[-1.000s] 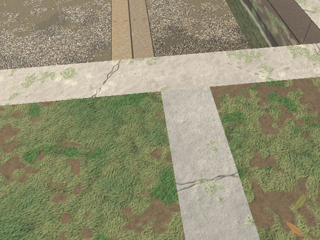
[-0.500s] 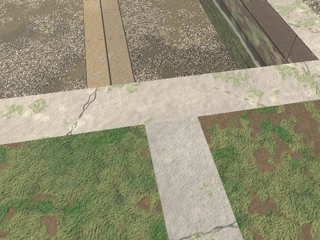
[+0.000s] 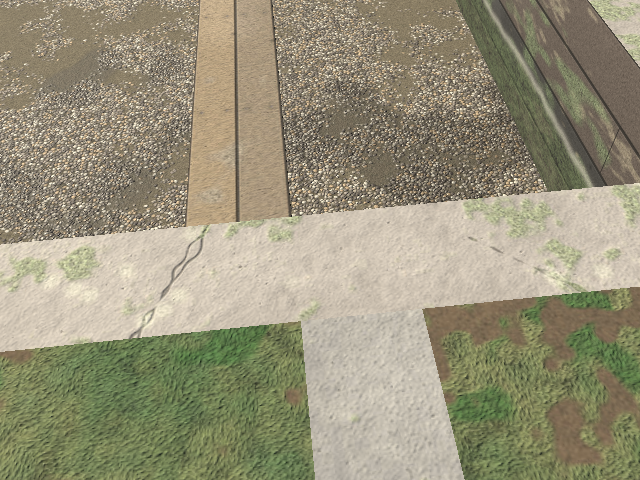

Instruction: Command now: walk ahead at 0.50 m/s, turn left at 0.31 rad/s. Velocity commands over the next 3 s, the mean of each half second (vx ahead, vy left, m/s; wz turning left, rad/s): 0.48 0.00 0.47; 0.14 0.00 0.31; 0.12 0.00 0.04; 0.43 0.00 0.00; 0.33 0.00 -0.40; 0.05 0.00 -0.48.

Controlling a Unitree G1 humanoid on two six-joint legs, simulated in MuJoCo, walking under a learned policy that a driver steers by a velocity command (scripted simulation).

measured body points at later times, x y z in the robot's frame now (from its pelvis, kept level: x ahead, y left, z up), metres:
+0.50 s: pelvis +0.27 +0.07 -0.02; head +0.31 +0.09 +0.43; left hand +0.29 +0.36 -0.14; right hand +0.47 -0.16 -0.13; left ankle +0.32 +0.14 -0.74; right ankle +0.18 -0.11 -0.63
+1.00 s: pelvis +0.44 +0.09 -0.01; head +0.46 +0.09 +0.44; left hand +0.47 +0.38 -0.12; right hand +0.66 -0.10 -0.13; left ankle +0.33 +0.17 -0.70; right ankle +0.56 +0.02 -0.74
